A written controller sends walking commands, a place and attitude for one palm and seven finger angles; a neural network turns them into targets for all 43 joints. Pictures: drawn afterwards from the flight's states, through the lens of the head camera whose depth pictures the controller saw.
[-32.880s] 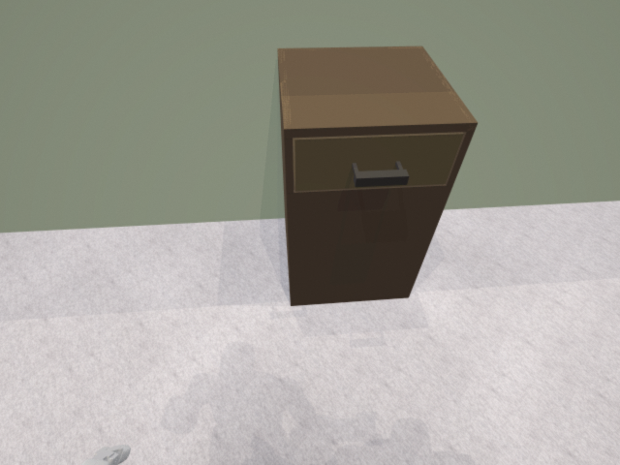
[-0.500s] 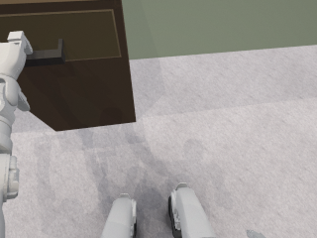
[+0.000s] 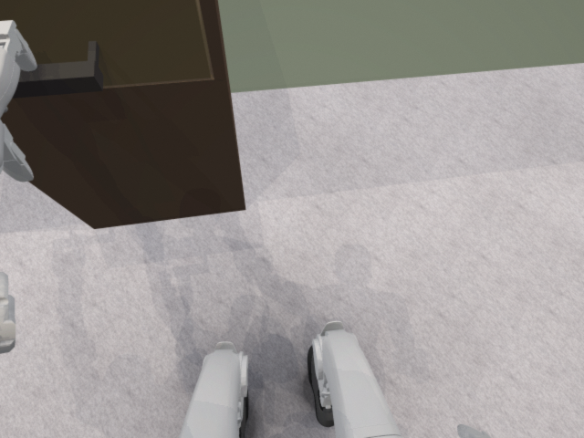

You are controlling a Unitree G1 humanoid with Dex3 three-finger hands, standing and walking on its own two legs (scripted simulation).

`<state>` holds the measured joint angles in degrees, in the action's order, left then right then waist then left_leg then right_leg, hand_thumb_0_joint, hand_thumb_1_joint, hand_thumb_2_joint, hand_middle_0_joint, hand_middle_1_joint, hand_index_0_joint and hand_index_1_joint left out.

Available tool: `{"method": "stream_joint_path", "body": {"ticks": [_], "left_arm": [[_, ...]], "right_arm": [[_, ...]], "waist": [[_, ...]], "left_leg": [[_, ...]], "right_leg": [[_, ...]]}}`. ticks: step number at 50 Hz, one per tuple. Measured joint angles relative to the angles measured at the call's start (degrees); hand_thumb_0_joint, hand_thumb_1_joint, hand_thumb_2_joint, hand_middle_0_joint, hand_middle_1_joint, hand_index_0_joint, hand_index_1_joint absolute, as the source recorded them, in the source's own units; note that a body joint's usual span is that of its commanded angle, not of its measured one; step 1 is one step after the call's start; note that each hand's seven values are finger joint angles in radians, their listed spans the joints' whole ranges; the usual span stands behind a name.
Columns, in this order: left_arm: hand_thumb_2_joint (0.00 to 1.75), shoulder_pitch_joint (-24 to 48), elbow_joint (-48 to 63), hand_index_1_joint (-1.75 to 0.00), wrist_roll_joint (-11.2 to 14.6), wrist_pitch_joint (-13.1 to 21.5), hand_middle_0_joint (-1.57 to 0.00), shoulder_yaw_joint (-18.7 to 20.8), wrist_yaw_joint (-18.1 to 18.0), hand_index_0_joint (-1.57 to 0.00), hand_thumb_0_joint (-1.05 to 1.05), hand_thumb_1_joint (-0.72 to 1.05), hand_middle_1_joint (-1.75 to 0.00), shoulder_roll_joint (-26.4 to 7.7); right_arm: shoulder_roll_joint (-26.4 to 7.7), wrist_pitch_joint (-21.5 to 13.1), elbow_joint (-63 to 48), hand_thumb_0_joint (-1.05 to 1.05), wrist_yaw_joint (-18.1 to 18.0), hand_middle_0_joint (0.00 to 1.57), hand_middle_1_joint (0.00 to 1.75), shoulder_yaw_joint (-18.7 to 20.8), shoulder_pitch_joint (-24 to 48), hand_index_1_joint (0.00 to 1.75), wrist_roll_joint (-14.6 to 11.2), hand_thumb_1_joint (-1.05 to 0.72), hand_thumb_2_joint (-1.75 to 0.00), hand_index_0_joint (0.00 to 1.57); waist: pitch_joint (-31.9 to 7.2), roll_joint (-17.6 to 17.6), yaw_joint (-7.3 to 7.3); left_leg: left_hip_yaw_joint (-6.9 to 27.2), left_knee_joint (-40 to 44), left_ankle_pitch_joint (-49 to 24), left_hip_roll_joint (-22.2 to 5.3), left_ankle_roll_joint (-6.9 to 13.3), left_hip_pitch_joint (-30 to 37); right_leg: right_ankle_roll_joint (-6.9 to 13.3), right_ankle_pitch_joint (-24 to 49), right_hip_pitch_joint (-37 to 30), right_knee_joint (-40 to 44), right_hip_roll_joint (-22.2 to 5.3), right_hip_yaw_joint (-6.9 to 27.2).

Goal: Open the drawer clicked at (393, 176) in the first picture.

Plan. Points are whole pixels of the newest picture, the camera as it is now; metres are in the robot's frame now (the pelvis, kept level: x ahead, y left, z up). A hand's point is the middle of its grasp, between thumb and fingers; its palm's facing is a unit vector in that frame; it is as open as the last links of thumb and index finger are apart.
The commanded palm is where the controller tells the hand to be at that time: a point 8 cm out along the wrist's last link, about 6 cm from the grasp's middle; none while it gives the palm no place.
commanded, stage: lift the fingers back up to retry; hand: left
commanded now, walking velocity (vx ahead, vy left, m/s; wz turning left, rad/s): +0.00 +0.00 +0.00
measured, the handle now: (48, 65) +0.61 +0.30 +0.04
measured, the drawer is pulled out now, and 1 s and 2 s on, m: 0.00 0.00 0.00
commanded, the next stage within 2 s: re-aim the fingers above the handle in 0.76 s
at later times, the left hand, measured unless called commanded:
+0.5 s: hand out of the picture +0.52 +0.33 +0.07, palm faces -0.08 -0.01 -1.00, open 13.8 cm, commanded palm +0.51 +0.32 +0.13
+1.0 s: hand out of the picture +0.52 +0.32 +0.08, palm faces +0.00 -0.03 -1.00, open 13.8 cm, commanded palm +0.50 +0.32 +0.14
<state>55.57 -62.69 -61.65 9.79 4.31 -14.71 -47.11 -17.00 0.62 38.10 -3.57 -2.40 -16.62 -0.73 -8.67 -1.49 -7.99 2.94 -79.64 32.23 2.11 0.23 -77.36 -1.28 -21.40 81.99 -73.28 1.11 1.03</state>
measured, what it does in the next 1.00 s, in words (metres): rises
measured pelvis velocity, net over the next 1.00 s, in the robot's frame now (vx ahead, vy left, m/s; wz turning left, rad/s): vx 0.08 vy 0.01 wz -0.02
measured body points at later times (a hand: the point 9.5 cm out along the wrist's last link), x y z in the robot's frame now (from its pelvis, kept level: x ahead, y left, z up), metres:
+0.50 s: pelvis +0.04 +0.01 +0.05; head +0.19 +0.02 +0.47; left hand +0.52 +0.33 +0.12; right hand +0.06 -0.28 -0.07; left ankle +0.04 +0.12 -0.59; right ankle +0.11 -0.13 -0.59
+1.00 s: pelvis +0.08 +0.01 +0.08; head +0.20 +0.03 +0.51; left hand +0.51 +0.32 +0.14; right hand +0.13 -0.27 -0.05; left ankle +0.04 +0.12 -0.59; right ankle +0.11 -0.13 -0.59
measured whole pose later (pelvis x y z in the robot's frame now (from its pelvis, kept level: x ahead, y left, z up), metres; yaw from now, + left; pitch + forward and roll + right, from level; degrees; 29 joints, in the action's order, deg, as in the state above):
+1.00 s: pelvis +0.08 +0.01 +0.08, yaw -1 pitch +24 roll -3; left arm 34.9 -53.2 -63.8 15.6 9.1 -22.2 -36.7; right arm -15.2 5.3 41.7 -0.6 2.6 -15.0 2.8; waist -9.4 -1.5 -3.9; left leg 2.7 -59.9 31.5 0.9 1.3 -52.5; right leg -1.7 -21.4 57.0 -54.2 1.5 1.4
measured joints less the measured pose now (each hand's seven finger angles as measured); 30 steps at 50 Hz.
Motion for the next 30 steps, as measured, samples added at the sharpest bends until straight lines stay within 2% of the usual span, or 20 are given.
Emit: {"method": "stream_joint_path", "body": {"ticks": [9,17,25,30], "left_arm": [[0.30,-2.06,1.85,-1.35,0.18,-0.03,-0.31,1.41,2.61,-0.26,0.00,-0.49,-1.20,0.40],[0.30,-6.27,3.16,-1.28,-0.17,1.22,-0.31,2.55,2.72,-0.28,0.00,-0.49,-1.20,1.86],[0.30,-10.97,4.76,-1.22,-0.39,2.95,-0.32,3.81,0.17,-0.31,0.00,-0.49,-1.20,3.81],[0.30,-12.77,6.31,-1.21,-0.42,2.41,-0.32,3.93,-1.86,-0.32,0.00,-0.49,-1.20,4.76]], "right_arm": [[0.49,0.53,-0.46,0.01,-0.18,0.21,0.30,0.18,0.24,0.30,0.09,-0.90,-0.89,0.20],[0.95,0.76,0.91,0.01,-0.01,0.21,0.30,1.09,-0.92,0.30,0.87,-0.90,-0.89,0.20],[1.00,1.37,2.83,0.01,0.61,0.21,0.30,2.42,-1.81,0.30,1.85,-0.90,-0.89,0.20],[0.86,2.19,3.61,0.01,1.27,0.21,0.30,3.32,-1.71,0.30,2.34,-0.90,-0.89,0.20]], "waist": [[0.62,-0.20,0.01],[0.57,-0.28,0.30],[0.42,-0.02,0.92],[0.25,-0.15,1.50]], "left_leg": [[0.04,2.48,-0.49,-0.18,0.10,2.62],[0.24,6.95,-0.89,-0.43,0.29,7.65],[0.54,12.15,-1.07,-0.86,0.47,14.11],[0.71,15.47,-1.23,-1.10,0.57,18.34]], "right_leg": [[-0.12,0.46,-2.74,2.58,0.08,0.00],[-0.14,0.67,-7.94,7.04,0.14,-0.15],[-0.13,0.68,-14.61,12.31,0.33,-0.39],[-0.17,0.74,-18.99,15.72,0.43,-0.52]]}}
